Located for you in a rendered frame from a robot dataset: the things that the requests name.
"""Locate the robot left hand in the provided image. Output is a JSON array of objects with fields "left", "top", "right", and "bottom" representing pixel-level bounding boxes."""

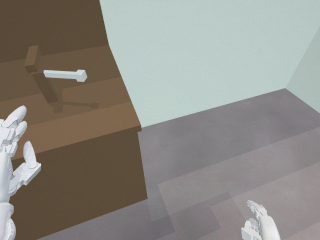
[{"left": 0, "top": 105, "right": 41, "bottom": 203}]

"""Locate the counter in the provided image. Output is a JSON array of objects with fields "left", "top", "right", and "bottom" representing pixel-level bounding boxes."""
[{"left": 0, "top": 0, "right": 148, "bottom": 240}]

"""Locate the left robot forearm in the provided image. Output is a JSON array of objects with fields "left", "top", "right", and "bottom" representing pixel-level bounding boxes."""
[{"left": 0, "top": 202, "right": 16, "bottom": 240}]

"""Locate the robot right hand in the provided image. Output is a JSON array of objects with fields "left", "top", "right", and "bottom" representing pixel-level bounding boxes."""
[{"left": 241, "top": 200, "right": 281, "bottom": 240}]

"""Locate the tap lever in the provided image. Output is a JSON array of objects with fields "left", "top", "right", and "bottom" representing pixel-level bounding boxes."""
[{"left": 43, "top": 69, "right": 87, "bottom": 82}]

